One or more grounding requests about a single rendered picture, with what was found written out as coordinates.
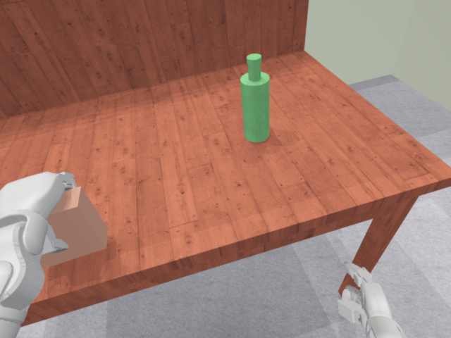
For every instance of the table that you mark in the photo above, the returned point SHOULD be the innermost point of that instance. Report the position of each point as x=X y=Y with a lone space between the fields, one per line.
x=141 y=101

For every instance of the right robot forearm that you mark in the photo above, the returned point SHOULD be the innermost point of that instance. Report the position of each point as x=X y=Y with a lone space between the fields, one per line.
x=383 y=327

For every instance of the right robot hand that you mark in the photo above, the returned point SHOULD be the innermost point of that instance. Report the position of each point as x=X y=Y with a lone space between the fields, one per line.
x=370 y=301

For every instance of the left robot hand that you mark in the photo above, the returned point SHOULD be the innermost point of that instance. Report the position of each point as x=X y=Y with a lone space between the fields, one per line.
x=39 y=193

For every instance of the sponge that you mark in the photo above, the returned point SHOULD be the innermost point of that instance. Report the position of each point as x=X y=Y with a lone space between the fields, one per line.
x=76 y=221

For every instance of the left robot forearm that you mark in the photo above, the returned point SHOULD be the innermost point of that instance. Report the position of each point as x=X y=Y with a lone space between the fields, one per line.
x=22 y=235

